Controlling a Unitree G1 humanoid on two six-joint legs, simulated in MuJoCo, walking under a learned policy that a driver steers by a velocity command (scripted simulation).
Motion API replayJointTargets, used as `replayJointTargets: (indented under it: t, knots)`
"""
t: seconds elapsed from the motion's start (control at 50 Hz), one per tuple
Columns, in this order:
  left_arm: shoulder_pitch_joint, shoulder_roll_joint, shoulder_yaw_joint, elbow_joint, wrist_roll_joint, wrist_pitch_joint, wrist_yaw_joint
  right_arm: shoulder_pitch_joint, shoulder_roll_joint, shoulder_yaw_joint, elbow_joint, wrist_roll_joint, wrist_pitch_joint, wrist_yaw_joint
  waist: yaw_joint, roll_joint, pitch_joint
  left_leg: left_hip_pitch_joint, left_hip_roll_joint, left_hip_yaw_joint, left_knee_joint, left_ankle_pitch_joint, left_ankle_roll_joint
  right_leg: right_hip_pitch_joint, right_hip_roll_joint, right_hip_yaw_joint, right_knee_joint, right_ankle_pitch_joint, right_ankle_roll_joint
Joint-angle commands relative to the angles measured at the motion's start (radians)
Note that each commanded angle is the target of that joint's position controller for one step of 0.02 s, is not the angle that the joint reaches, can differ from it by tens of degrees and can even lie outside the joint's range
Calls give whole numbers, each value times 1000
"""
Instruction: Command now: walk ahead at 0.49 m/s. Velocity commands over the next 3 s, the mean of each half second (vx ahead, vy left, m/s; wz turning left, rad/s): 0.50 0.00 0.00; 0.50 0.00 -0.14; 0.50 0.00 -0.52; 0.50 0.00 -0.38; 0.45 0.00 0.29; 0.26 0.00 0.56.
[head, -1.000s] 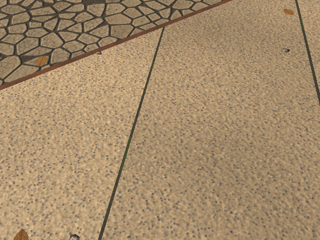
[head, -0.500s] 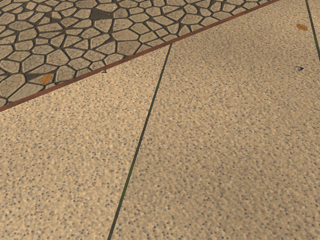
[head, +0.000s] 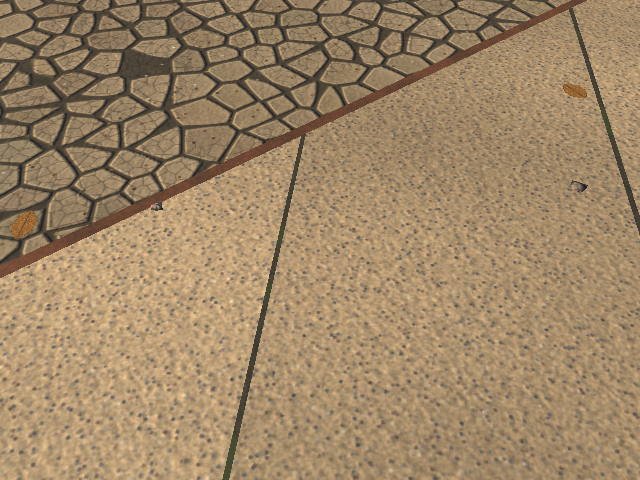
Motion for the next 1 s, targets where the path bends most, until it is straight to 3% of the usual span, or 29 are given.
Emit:
replayJointTargets:
  t: [0.02, 0.1, 0.2, 0.24, 0.26, 0.28, 0.3, 0.32, 0.34, 0.36, 0.38, 0.4, 0.42, 0.46, 0.5, 0.56, 0.64, 0.74, 0.8, 0.82, 0.84, 0.86, 0.88, 0.9, 0.92, 0.94, 0.96, 1.0]
  knots:
    - [16, 45, 13, -44, 10, -1, 3, -32, -139, -22, -56, 3, -14, -21, 40, 67, 57, -84, 284, -207, -189, 86, 166, -28, -33, 4, -155, 165, 22]
    - [-138, 29, 6, -84, -1, -10, -11, 47, -161, -26, -38, 18, -2, -34, -17, 77, 63, 2, 271, -163, -178, 89, 127, 11, 16, -38, -419, 283, 30]
    - [-254, 40, 1, -136, -12, -22, -43, 115, -169, -32, -6, 25, 21, -37, -48, 91, 94, 166, 335, -180, -101, 87, 115, 0, 43, -42, -559, 182, 8]
    - [-225, 62, 8, -140, -13, -30, -53, 102, -183, -39, -6, 26, 31, -40, -18, 107, 75, 202, 355, -189, -44, 165, 99, 70, 63, -54, -598, 102, -20]
    - [-165, 83, 18, -128, -12, -34, -53, 79, -191, -41, -12, 25, 36, -40, 22, 120, 41, 200, 346, -176, 24, 304, 85, 169, 91, -78, -617, 76, -38]
    - [-29, 120, 41, -87, -10, -36, -50, 60, -179, -36, -18, 20, 41, -39, 91, 112, -38, 175, 296, -134, 184, 469, 62, 351, 126, -105, -637, 75, -64]
    - [179, 193, 68, -35, -3, -37, -42, 47, -143, -19, -41, 6, 40, -38, 170, 61, -187, 16, 238, -81, 458, 408, 26, 659, 29, 2, -604, 101, -123]
    - [312, 306, 96, -8, 14, -29, -39, 155, -24, 17, -58, 4, 17, -28, 150, -190, -339, -414, 65, -19, 870, -13, -55, 1072, -225, 447, -663, -11, -282]
    - [322, 225, 72, -4, 11, -27, -42, 155, -65, 10, -39, 21, -12, -22, 156, -208, -404, -555, 46, -177, 1030, -415, -44, 1108, -276, 696, -802, -88, -314]
    - [224, 165, 51, -20, 4, -28, -42, 59, -159, -15, -68, 48, -26, -18, 135, -144, -241, -640, 111, -187, 1085, -359, -21, 976, -241, 547, -810, -91, -251]
    - [123, 127, 38, -44, 2, -25, -42, -10, -166, -18, -86, 49, -28, -23, 104, -71, -151, -619, 170, -156, 1051, -259, -15, 820, -199, 394, -830, -17, -215]
    - [55, 95, 27, -55, 6, -24, -47, -44, -152, -22, -91, 36, -21, -30, 74, -15, -82, -578, 204, -138, 983, -188, -21, 680, -153, 292, -870, 51, -196]
    - [25, 71, 19, -54, 12, -27, -52, -34, -137, -28, -89, 25, -6, -35, 40, -29, -49, -514, 234, -141, 921, -139, -24, 589, -111, 215, -907, 88, -175]
    - [44, 70, 20, -31, 15, -32, -56, 6, -88, -25, -77, 21, 21, -38, 13, -42, -29, -450, 238, -124, 878, -94, -37, 509, -79, 140, -951, 163, -182]
    - [82, 99, 28, -7, 16, -35, -48, -29, -90, -30, -94, 16, 31, -41, 7, -25, -3, -498, 243, -120, 815, -32, -52, 506, -75, 94, -972, 247, -194]
    - [133, 112, 30, 16, 13, -25, -30, -151, -86, -33, -136, 10, 29, -40, 32, -15, 25, -578, 244, -117, 638, 104, -69, 551, -72, 57, -986, 279, -185]
    - [187, 130, 32, 40, 3, -18, -17, -294, -68, -25, -175, 16, 21, -28, 75, -19, 56, -538, 208, -83, 407, 243, -68, 579, -54, 10, -1006, 212, -160]
    - [261, 135, 39, 87, -7, 1, -9, -421, -76, -21, -227, 25, 9, -3, 106, -18, 104, -561, 188, -87, 280, 181, -43, 722, -113, 29, -952, 207, -154]
    - [236, 156, 48, 86, -12, 15, -3, -372, -111, -34, -228, 25, -7, 7, 55, -37, 71, -427, 151, -75, 225, 77, -19, 747, -128, 63, -861, 329, -134]
    - [209, 165, 50, 78, -11, 20, -3, -289, -137, -49, -207, 24, -12, 4, 4, -47, 23, -291, 119, -49, 209, 58, -6, 727, -106, 54, -772, 471, -120]
    - [191, 142, 41, 67, -3, 23, -5, -119, -186, -75, -156, 23, -14, -4, -72, -32, -83, -48, 111, -43, 215, 72, 18, 652, -45, 20, -586, 535, -93]
    - [192, 99, 22, 37, 13, 21, -7, 73, -269, -97, -123, 6, -14, -16, -131, 77, -250, 277, 302, -245, 239, 67, 79, 435, 36, -32, -263, 270, -53]
    - [338, -52, -16, 38, -1, 0, -15, 126, -328, -107, -102, -3, -7, -13, -57, 360, -389, 592, 533, -700, 116, -80, 228, 58, 203, -27, 75, -376, 5]
    - [293, 69, 11, 55, -30, -17, -15, 107, -221, -81, -112, 3, -7, -14, -88, 263, -363, 539, 511, -755, 45, -183, 203, -32, 155, 103, 206, -410, -4]
    - [198, 126, 29, 25, -46, -21, -13, 19, -170, -66, -127, 8, -11, -18, -74, 207, -212, 403, 484, -585, 31, -154, 147, -89, 107, 83, 226, -323, -15]
    - [148, 121, 32, 14, -39, -18, -4, -65, -142, -56, -140, 7, -13, -18, -40, 127, -136, 250, 450, -462, 2, -76, 117, -49, 54, 60, 192, -226, -14]
    - [124, 109, 40, 10, -26, -9, 2, -116, -112, -49, -140, 3, -14, -15, -14, 111, -75, 129, 411, -363, -37, -20, 97, -4, 25, 56, 139, -166, -13]
    - [165, 60, 44, 14, -27, 20, -2, -141, -86, -44, -125, -9, -18, -14, 33, 149, -39, 16, 368, -236, -100, 25, 83, 86, -6, 57, 91, -107, -17]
